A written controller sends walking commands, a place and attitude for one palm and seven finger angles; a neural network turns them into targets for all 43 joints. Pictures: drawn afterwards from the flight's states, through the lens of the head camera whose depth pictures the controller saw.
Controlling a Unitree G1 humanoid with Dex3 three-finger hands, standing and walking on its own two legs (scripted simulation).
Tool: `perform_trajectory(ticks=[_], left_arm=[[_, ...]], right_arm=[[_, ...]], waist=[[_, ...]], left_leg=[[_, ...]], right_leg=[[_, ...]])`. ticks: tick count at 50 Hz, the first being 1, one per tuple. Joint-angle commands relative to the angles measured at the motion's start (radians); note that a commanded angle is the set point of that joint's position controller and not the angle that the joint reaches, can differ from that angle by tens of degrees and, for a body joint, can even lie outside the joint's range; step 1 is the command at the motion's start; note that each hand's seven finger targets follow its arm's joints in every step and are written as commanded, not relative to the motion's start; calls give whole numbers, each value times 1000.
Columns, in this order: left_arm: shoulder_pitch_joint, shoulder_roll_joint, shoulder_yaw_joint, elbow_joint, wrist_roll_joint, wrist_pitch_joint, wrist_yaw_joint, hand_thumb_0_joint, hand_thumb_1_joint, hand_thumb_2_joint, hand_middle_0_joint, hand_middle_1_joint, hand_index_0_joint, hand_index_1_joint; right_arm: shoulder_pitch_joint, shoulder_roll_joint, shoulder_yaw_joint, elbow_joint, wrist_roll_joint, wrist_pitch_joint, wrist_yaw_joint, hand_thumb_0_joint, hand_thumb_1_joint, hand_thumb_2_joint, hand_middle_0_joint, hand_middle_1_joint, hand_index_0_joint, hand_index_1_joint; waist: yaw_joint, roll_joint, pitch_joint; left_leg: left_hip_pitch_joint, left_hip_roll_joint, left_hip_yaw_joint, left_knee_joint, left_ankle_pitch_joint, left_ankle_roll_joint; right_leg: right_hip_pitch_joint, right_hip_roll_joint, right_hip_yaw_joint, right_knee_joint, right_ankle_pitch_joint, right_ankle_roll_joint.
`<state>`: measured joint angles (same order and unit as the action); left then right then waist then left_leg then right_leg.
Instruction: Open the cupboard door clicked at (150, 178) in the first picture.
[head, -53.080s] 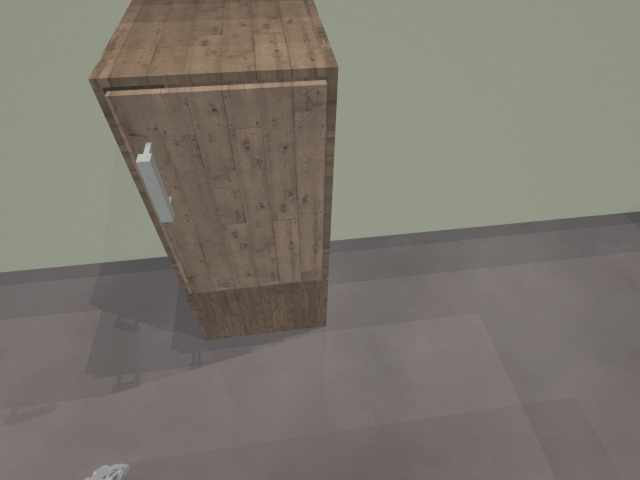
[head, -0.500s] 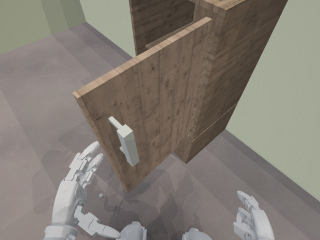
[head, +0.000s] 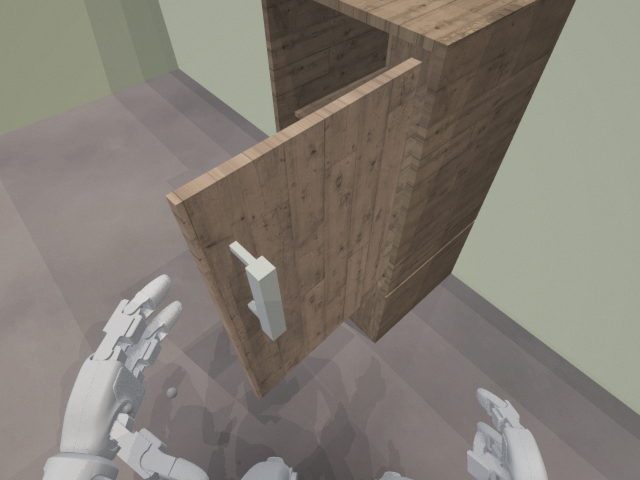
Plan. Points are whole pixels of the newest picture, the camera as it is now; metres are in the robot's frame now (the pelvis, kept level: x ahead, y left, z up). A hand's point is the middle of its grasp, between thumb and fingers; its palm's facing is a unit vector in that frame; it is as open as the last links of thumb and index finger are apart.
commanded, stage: draw the hand back to the body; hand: left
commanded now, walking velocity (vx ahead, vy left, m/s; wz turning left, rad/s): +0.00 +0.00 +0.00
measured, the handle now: (257, 292) +0.34 +0.11 +0.05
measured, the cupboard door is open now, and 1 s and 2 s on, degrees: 93 93 93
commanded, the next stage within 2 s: step back with the hand held close in 1.36 s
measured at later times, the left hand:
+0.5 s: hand (81, 374) +0.20 +0.22 +0.14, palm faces +0.23 -0.91 -0.35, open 14.7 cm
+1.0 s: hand out of the picture +0.22 +0.27 +0.24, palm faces +0.44 -0.79 -0.43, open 8.9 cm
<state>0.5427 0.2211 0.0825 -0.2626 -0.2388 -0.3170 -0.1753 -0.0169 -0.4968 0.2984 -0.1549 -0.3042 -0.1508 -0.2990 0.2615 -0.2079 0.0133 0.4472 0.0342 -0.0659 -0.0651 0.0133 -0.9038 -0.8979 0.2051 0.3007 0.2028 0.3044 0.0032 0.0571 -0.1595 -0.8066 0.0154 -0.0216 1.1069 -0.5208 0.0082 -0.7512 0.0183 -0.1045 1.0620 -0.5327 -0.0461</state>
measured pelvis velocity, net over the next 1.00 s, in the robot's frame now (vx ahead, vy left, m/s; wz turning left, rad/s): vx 0.03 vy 0.01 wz -0.01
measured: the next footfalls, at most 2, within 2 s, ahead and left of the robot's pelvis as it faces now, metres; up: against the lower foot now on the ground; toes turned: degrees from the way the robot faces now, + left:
none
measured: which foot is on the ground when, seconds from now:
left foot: down 0.00-1.00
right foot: down 0.00-1.00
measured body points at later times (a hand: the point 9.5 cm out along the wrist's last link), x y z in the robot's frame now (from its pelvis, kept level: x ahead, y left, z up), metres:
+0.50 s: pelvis +0.02 +0.01 +0.05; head +0.01 +0.00 +0.50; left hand +0.18 +0.27 +0.16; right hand +0.20 -0.21 -0.02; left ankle +0.01 +0.11 -0.66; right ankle +0.00 -0.09 -0.66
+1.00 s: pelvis +0.03 +0.01 +0.08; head +0.01 -0.01 +0.53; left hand +0.19 +0.31 +0.26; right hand +0.22 -0.21 +0.00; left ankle +0.01 +0.11 -0.66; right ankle +0.00 -0.09 -0.66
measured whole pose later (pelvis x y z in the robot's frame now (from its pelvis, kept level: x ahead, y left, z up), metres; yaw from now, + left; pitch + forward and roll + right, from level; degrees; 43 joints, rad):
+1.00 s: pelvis +0.03 +0.01 +0.08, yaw -1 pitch -3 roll +0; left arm 0.49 0.36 0.33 -0.42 -0.06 -0.05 0.12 0.00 0.63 0.78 -0.20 -0.31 -0.20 -0.30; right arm 0.20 -0.23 0.04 0.61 0.01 -0.10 -0.09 0.01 -0.90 -0.90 0.21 0.30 0.20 0.30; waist 0.07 0.07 0.00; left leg -0.11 -0.01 0.02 0.45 -0.27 0.03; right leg -0.08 0.01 -0.05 0.42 -0.28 -0.02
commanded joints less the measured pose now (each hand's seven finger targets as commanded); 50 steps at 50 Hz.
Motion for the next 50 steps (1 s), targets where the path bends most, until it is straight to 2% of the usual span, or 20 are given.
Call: perform_trajectory(ticks=[1,5,10,14,15,16,17,18,20,21,23,26,28,29,32,38,42,46,49,50], left_arm=[[27,66,61,-130,-33,-1,-2,0,-500,300,-150,-300,-150,-300],[2,124,117,-199,-48,4,-21,0,-500,300,-150,-300,-150,-300],[-54,163,152,-289,-68,-19,-28,0,-465,315,-151,-300,-151,-300],[-4,162,178,-258,-85,20,-49,0,-325,375,-156,-300,-156,-300],[-8,322,217,-311,84,84,102,0,-290,390,-158,-300,-158,-300],[31,242,187,-290,101,130,172,0,-255,405,-159,-300,-159,-300],[46,195,151,-291,112,157,199,0,-220,420,-160,-300,-160,-300],[63,166,126,-277,133,179,225,0,-185,435,-161,-300,-161,-300],[61,184,131,-308,158,201,263,0,-115,465,-164,-300,-164,-300],[58,203,144,-314,166,208,278,0,-80,480,-165,-300,-165,-300],[17,229,158,-344,180,211,300,0,-10,510,-168,-300,-168,-300],[-30,270,197,-375,194,216,326,0,95,555,-171,-300,-171,-300],[-45,255,192,-370,200,217,333,0,165,585,-174,-300,-174,-300],[-59,256,197,-377,201,215,334,0,200,600,-175,-300,-175,-300],[-44,249,215,-344,198,218,334,0,305,645,-179,-300,-179,-300],[-49,264,268,-353,191,212,321,0,515,735,-186,-300,-186,-300],[-73,298,326,-353,183,207,319,0,655,795,-191,-300,-191,-300],[-123,330,374,-370,180,201,319,0,795,855,-196,-300,-196,-300],[-157,334,396,-371,176,192,319,0,900,900,-200,-300,-200,-300],[-126,306,377,-326,174,195,316,0,900,900,-200,-300,-200,-300]], right_arm=[[-84,-125,-39,-178,8,-56,-13,0,-900,-900,200,300,200,300],[-76,-134,-33,-188,7,-72,-20,0,-900,-900,200,300,200,300],[-65,-130,-20,-172,12,-108,-25,0,-900,-900,200,300,200,300],[-72,-129,-19,-154,18,-126,-21,0,-900,-900,200,300,200,300],[-84,-131,-25,-153,5,-102,-47,0,-900,-900,200,300,200,300],[-83,-110,-14,-147,-3,-94,-53,0,-900,-900,200,300,200,300],[-88,-110,-13,-149,-2,-86,-57,0,-900,-900,200,300,200,300],[-82,-106,-11,-136,-2,-77,-55,0,-900,-900,200,300,200,300],[-95,-111,-8,-128,-3,-66,-54,0,-900,-900,200,300,200,300],[-104,-117,-8,-123,-7,-64,-55,0,-900,-900,200,300,200,300],[-111,-119,-4,-116,-9,-69,-59,0,-900,-900,200,300,200,300],[-123,-124,4,-94,-16,-84,-64,0,-900,-900,200,300,200,300],[-121,-118,7,-80,-16,-94,-65,0,-900,-900,200,300,200,300],[-126,-119,8,-73,-17,-99,-64,0,-900,-900,200,300,200,300],[-136,-120,8,-48,-20,-104,-57,0,-900,-900,200,300,200,300],[-156,-123,-1,-21,-24,-101,-36,0,-900,-900,200,300,200,300],[-174,-121,-4,-7,-28,-93,-31,0,-900,-900,200,300,200,300],[-185,-122,-7,5,-29,-89,-27,0,-900,-900,200,300,200,300],[-186,-121,-12,14,-30,-86,-26,0,-900,-900,200,300,200,300],[-186,-120,-12,19,-31,-82,-24,0,-900,-900,200,300,200,300]], waist=[[-17,-91,-42],[-1,-62,-70],[4,34,-86],[13,17,-69],[66,36,-81],[42,15,-20],[33,-19,8],[26,21,31],[28,16,34],[33,-30,21],[29,-39,18],[38,-1,17],[33,11,42],[36,26,48],[42,-3,73],[55,2,68],[63,-4,84],[66,31,80],[64,36,81],[62,21,106]], left_leg=[[114,-25,-29,-205,185,13],[163,-26,-26,-238,180,12],[250,-24,-32,-278,236,10],[278,-22,-34,-306,282,8],[306,-10,-16,-359,285,15],[310,-16,-14,-381,263,14],[320,-11,-15,-391,260,14],[337,-9,-10,-401,261,16],[385,-3,-14,-434,285,19],[398,-3,-15,-446,305,23],[447,0,-15,-479,316,24],[504,-1,-17,-527,356,23],[543,3,-21,-559,378,19],[561,2,-20,-573,384,17],[591,8,-25,-613,448,11],[666,19,-14,-665,596,1],[690,18,0,-689,616,4],[716,15,7,-704,627,3],[735,14,10,-718,612,4],[731,14,13,-723,598,5]], right_leg=[[128,7,75,-252,192,35],[165,3,79,-280,165,32],[204,10,64,-290,233,22],[247,13,49,-311,299,25],[275,-22,114,-377,288,12],[280,-28,106,-414,258,15],[273,-30,97,-423,254,21],[289,-32,88,-429,257,21],[320,-31,74,-448,276,21],[356,-30,73,-465,293,22],[384,-32,71,-488,305,25],[442,-34,67,-522,338,21],[448,-33,61,-539,345,24],[457,-32,63,-553,349,24],[512,-30,55,-579,391,22],[603,-29,58,-626,489,24],[640,-29,64,-660,531,23],[667,-26,69,-685,545,21],[671,-26,70,-698,541,24],[662,-25,68,-704,534,25]])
